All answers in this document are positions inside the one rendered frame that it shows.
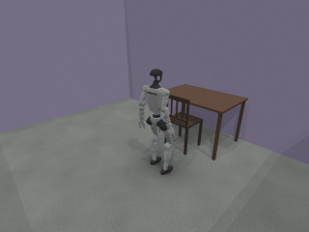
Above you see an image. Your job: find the right robot hand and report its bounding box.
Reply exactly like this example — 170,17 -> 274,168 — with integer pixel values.
167,128 -> 175,141

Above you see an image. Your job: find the right robot upper arm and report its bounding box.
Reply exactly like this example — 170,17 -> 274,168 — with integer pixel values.
160,88 -> 170,113

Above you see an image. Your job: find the robot right forearm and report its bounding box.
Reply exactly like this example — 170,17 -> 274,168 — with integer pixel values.
163,107 -> 172,129

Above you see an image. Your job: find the right robot foot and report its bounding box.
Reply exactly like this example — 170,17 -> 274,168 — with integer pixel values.
160,165 -> 173,175

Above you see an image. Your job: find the left robot hand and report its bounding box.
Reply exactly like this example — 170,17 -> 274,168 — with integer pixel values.
138,119 -> 146,130

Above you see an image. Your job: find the left robot upper arm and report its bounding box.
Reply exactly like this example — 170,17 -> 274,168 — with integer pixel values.
139,85 -> 150,106

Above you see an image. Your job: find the robot left forearm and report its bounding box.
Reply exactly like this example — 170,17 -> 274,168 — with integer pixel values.
138,104 -> 145,120

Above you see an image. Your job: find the table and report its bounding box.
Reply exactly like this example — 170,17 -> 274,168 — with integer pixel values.
159,84 -> 248,160

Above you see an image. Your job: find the robot foot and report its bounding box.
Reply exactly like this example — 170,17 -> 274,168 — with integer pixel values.
160,165 -> 173,175
150,157 -> 161,165

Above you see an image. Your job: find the left robot foot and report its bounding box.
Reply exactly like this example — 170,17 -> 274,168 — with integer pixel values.
150,157 -> 161,165

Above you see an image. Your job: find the chair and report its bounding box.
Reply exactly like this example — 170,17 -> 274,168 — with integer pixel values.
164,94 -> 203,155

